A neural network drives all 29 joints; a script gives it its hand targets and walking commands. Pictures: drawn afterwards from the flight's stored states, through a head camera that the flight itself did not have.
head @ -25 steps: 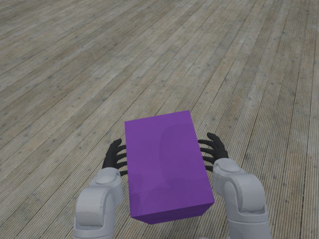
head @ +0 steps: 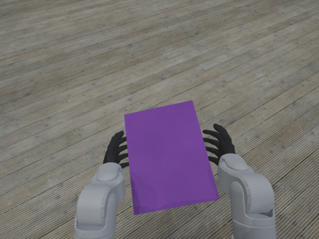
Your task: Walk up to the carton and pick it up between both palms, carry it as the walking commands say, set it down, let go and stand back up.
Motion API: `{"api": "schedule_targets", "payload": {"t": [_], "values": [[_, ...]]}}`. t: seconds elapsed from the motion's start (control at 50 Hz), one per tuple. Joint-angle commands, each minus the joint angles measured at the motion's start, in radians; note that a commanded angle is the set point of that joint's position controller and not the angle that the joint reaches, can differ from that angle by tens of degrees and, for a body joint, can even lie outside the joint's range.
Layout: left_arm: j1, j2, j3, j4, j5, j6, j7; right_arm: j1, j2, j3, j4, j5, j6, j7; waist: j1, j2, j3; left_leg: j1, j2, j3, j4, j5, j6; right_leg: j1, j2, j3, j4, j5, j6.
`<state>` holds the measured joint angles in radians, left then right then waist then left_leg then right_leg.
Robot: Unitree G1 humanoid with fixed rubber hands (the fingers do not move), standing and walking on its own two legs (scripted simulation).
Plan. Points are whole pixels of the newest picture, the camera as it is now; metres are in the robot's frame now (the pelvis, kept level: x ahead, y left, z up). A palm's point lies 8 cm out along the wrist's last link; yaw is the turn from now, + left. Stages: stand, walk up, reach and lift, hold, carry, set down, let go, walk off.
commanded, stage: carry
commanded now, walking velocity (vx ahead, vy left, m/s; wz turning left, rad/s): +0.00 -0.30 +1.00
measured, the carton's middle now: (171, 164) +0.30 -0.02 +0.01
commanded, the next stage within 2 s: none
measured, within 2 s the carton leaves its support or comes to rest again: neither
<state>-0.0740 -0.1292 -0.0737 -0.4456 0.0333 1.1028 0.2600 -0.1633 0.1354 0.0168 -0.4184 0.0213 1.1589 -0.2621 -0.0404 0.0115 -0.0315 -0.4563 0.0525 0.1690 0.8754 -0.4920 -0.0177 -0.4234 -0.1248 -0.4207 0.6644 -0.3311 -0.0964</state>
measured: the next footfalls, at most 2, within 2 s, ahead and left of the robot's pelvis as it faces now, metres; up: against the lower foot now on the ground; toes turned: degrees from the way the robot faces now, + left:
left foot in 0.04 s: -0.02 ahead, +0.08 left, +0.00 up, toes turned +12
right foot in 0.36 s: +0.09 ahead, -0.25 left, +0.00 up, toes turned +13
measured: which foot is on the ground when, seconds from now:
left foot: up 0.00-0.02, down 0.04-0.38, up 0.40-0.72, down 0.74-1.00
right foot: down 0.00-0.04, up 0.06-0.34, down 0.36-0.74, up 0.76-1.00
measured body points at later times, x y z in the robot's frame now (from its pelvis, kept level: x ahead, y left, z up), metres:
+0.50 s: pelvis -0.02 -0.19 +0.01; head +0.05 -0.21 +0.45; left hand +0.20 +0.02 +0.07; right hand +0.29 -0.21 +0.05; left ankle -0.09 -0.06 -0.64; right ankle +0.05 -0.26 -0.72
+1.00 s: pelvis +0.01 -0.36 +0.00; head +0.06 -0.32 +0.45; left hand +0.07 -0.06 +0.07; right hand +0.27 -0.20 +0.05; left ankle -0.10 -0.24 -0.72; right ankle +0.15 -0.43 -0.71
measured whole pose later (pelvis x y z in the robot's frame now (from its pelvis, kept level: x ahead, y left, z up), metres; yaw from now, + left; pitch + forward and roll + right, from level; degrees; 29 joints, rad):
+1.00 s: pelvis +0.01 -0.36 +0.00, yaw +52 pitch +4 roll +0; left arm -0.11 -0.13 -0.03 -0.46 -0.02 1.12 0.26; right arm -0.11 0.13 0.06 -0.42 -0.01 1.13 -0.25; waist 0.06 0.03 0.06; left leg -0.44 0.06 -0.01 0.66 -0.28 -0.05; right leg -0.48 -0.11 -0.05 0.74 -0.36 0.06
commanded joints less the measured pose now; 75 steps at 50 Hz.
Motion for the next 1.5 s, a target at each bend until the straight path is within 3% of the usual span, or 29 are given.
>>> {"api": "schedule_targets", "payload": {"t": [0.0, 0.04, 0.06, 0.1, 0.14, 0.22, 0.3, 0.34, 0.36, 0.38, 0.4, 0.5, 0.6, 0.68, 0.7, 0.74, 0.76, 0.78, 0.82, 0.84, 0.96, 1.02, 1.08, 1.12, 1.2, 1.26, 1.3, 1.42, 1.48], "values": [[-0.394, -0.958, -0.434, -0.137, -0.265, -0.02, -0.148, -0.269, 0.927, 0.448, -0.058, 0.223, -0.042, 0.187, 0.001, 0.075, -0.361, 0.308, 0.097, -0.157, -0.421, 0.16, 0.079, 0.073, -0.232, 0.179, 0.02, 0.166, 0.062], [-0.309, -0.953, -0.431, -0.063, -0.253, 0.002, -0.157, -0.225, 0.893, 0.419, -0.031, 0.187, -0.036, 0.177, 0.03, 0.432, -0.287, 0.545, 0.462, -0.722, -0.494, 0.813, 0.206, -0.432, -0.034, 0.24, 0.333, -0.343, 0.195], [-0.355, -0.963, -0.474, -0.094, -0.277, 0.002, -0.157, -0.225, 0.88, 0.398, -0.055, 0.168, -0.044, 0.175, 0.021, 0.33, -0.261, 0.554, 0.463, -0.755, -0.441, 1.056, 0.262, -0.487, 0.015, 0.414, 0.428, -0.364, 0.18], [-0.495, -1.009, -0.526, -0.164, -0.35, -0.017, -0.184, -0.254, 0.953, 0.385, -0.059, 0.157, -0.069, 0.173, 0.018, 0.082, -0.284, 0.498, 0.338, -0.553, -0.356, 1.073, 0.211, -0.371, -0.023, 0.447, 0.496, -0.189, 0.188], [-0.528, -1.031, -0.515, -0.162, -0.361, -0.032, -0.196, -0.288, 0.964, 0.39, -0.06, 0.168, -0.081, 0.185, 0.008, 0.016, -0.272, 0.46, 0.237, -0.383, -0.341, 0.982, 0.153, -0.341, 0.006, 0.401, 0.467, -0.126, 0.187], [-0.54, -1.04, -0.503, -0.226, -0.365, -0.066, -0.201, -0.414, 0.962, 0.445, -0.24, 0.198, -0.121, 0.176, 0.011, 0.079, -0.288, 0.315, 0.207, -0.41, -0.362, 0.782, 0.164, -0.205, 0.024, 0.367, 0.331, -0.072, 0.185], [-0.344, -0.993, -0.477, -0.16, -0.324, -0.041, -0.191, -0.357, 0.904, 0.472, -0.277, 0.212, -0.108, 0.163, 0.02, 0.301, -0.392, 0.194, 0.158, -0.414, -0.338, 0.618, 0.127, 0.054, 0.07, 0.354, 0.048, -0.008, 0.157], [-0.34, -0.998, -0.459, -0.144, -0.305, -0.029, -0.187, -0.34, 0.905, 0.49, -0.236, 0.21, -0.083, 0.161, 0.039, 0.146, -0.428, 0.062, 0.078, -0.336, -0.203, 0.571, 0.076, 0.313, 0.061, 0.325, -0.279, 0.091, 0.12], [-0.291, -0.968, -0.435, -0.129, -0.282, -0.028, -0.187, -0.295, 0.902, 0.499, -0.24, 0.211, -0.071, 0.161, 0.032, -0.147, -0.435, -0.126, -0.062, -0.157, 0.035, 0.083, 0.01, 0.479, -0.169, 0.522, -0.353, 0.286, 0.062], [-0.312, -0.939, -0.416, -0.109, -0.274, -0.025, -0.184, -0.304, 0.903, 0.517, -0.207, 0.212, -0.055, 0.162, 0.016, -0.367, -0.455, -0.271, -0.069, -0.082, 0.274, -0.209, -0.038, 0.538, -0.356, 0.621, -0.244, 0.546, -0.021], [-0.286, -0.949, -0.371, -0.082, -0.265, -0.045, -0.186, -0.402, 0.913, 0.563, -0.24, 0.252, -0.059, 0.174, 0.047, -0.397, -0.442, -0.295, -0.009, -0.091, 0.332, -0.213, -0.057, 0.537, -0.321, 0.553, -0.223, 0.602, -0.078], [-0.324, -1.027, -0.341, -0.128, -0.237, -0.065, -0.18, -0.515, 0.99, 0.587, -0.259, 0.331, -0.07, 0.205, 0.042, -0.176, -0.303, -0.17, 0.03, -0.045, 0.334, 0.012, -0.029, 0.338, -0.18, 0.205, -0.232, 0.326, -0.021], [-0.3, -0.972, -0.367, -0.112, -0.217, -0.054, -0.161, -0.4, 0.94, 0.542, -0.171, 0.28, -0.06, 0.193, 0.058, -0.104, -0.317, -0.075, 0.008, 0.001, 0.057, -0.02, 0.008, 0.353, -0.273, 0.259, -0.244, 0.35, -0.086], [-0.316, -0.958, -0.416, -0.11, -0.246, -0.02, -0.156, -0.253, 0.91, 0.473, -0.087, 0.222, -0.037, 0.182, 0.037, -0.078, -0.335, 0.141, 0.0, -0.002, -0.268, 0.016, 0.057, 0.312, -0.248, 0.176, -0.143, 0.41, -0.007], [-0.342, -0.91, -0.42, -0.098, -0.255, -0.005, -0.156, -0.195, 0.884, 0.432, -0.032, 0.184, -0.023, 0.179, 0.0, 0.029, -0.326, 0.316, 0.061, -0.105, -0.445, 0.185, 0.088, 0.125, -0.25, 0.164, -0.036, 0.356, 0.065], [-0.405, -0.947, -0.473, -0.17, -0.288, -0.006, -0.171, -0.199, 0.911, 0.397, -0.033, 0.167, -0.037, 0.181, 0.023, 0.463, -0.307, 0.507, 0.443, -0.681, -0.533, 0.54, 0.22, -0.347, -0.044, 0.227, 0.271, -0.303, 0.187], [-0.44, -0.948, -0.487, -0.187, -0.301, -0.002, -0.173, -0.201, 0.921, 0.396, -0.043, 0.164, -0.039, 0.183, 0.019, 0.364, -0.255, 0.458, 0.483, -0.793, -0.523, 0.552, 0.316, -0.428, -0.009, 0.448, 0.436, -0.339, 0.176], [-0.512, -0.977, -0.518, -0.201, -0.341, -0.01, -0.187, -0.224, 0.947, 0.386, -0.06, 0.153, -0.054, 0.18, 0.015, 0.167, -0.246, 0.391, 0.423, -0.694, -0.5, 0.472, 0.296, -0.351, -0.033, 0.528, 0.503, -0.231, 0.159], [-0.571, -1.056, -0.544, -0.214, -0.377, -0.029, -0.201, -0.348, 0.975, 0.405, -0.144, 0.179, -0.084, 0.186, 0.014, 0.029, -0.255, 0.383, 0.284, -0.407, -0.461, 0.524, 0.185, -0.312, -0.006, 0.446, 0.444, -0.105, 0.164], [-0.583, -1.066, -0.526, -0.211, -0.389, -0.033, -0.206, -0.361, 0.997, 0.413, -0.131, 0.19, -0.088, 0.189, 0.01, 0.023, -0.258, 0.38, 0.229, -0.282, -0.429, 0.583, 0.156, -0.274, 0.004, 0.39, 0.377, -0.074, 0.166], [-0.437, -0.991, -0.469, -0.201, -0.368, -0.039, -0.211, -0.35, 0.912, 0.436, -0.265, 0.178, -0.112, 0.146, 0.052, 0.179, -0.446, 0.274, 0.111, -0.182, -0.245, 0.692, 0.128, 0.162, 0.089, 0.255, -0.144, 0.081, 0.144], [-0.301, -0.947, -0.411, -0.089, -0.305, -0.014, -0.208, -0.325, 0.879, 0.481, -0.254, 0.19, -0.081, 0.14, 0.031, -0.301, -0.466, -0.096, -0.064, -0.082, 0.089, -0.089, -0.001, 0.472, -0.28, 0.664, -0.24, 0.723, 0.004], [-0.297, -0.951, -0.354, -0.022, -0.254, 0.001, -0.197, -0.38, 0.917, 0.511, -0.159, 0.215, -0.039, 0.162, 0.052, -0.256, -0.394, -0.031, -0.021, -0.102, 0.075, -0.101, 0.008, 0.312, -0.258, 0.557, -0.245, 0.643, -0.046], [-0.321, -0.97, -0.35, -0.089, -0.247, -0.015, -0.201, -0.442, 0.98, 0.555, -0.206, 0.279, -0.047, 0.182, 0.05, -0.302, -0.415, -0.003, -0.022, -0.076, -0.025, 0.028, 0.005, 0.341, -0.206, 0.418, -0.197, 0.571, 0.001], [-0.385, -0.956, -0.325, -0.053, -0.203, -0.002, -0.183, -0.463, 0.985, 0.544, -0.128, 0.282, -0.026, 0.198, 0.031, -0.166, -0.33, 0.172, -0.065, -0.06, -0.398, 0.206, 0.032, 0.193, -0.152, 0.418, -0.224, 0.142, 0.042], [-0.403, -0.934, -0.336, -0.051, -0.188, 0.008, -0.175, -0.458, 0.986, 0.534, -0.077, 0.272, -0.015, 0.205, 0.042, 0.095, -0.267, 0.24, 0.19, -0.354, -0.549, 0.373, 0.078, 0.033, -0.047, 0.338, -0.075, 0.046, 0.131], [-0.435, -0.936, -0.371, -0.057, -0.209, 0.022, -0.168, -0.419, 0.976, 0.493, -0.035, 0.249, -0.007, 0.203, 0.044, 0.165, -0.264, 0.233, 0.213, -0.319, -0.491, 0.428, 0.115, 0.044, -0.035, 0.343, -0.119, 0.073, 0.122], [-0.541, -0.98, -0.417, -0.062, -0.275, 0.036, -0.191, -0.405, 0.978, 0.428, -0.034, 0.18, -0.015, 0.184, 0.04, 0.012, -0.276, 0.119, 0.061, -0.162, -0.455, 0.201, 0.058, 0.182, -0.077, 0.405, -0.215, 0.129, 0.106], [-0.589, -0.978, -0.402, -0.082, -0.308, 0.029, -0.207, -0.467, 0.995, 0.43, -0.065, 0.165, -0.024, 0.166, 0.039, -0.129, -0.234, 0.105, 0.014, -0.153, -0.393, 0.085, 0.042, 0.106, -0.094, 0.489, -0.362, -0.203, 0.108]]}}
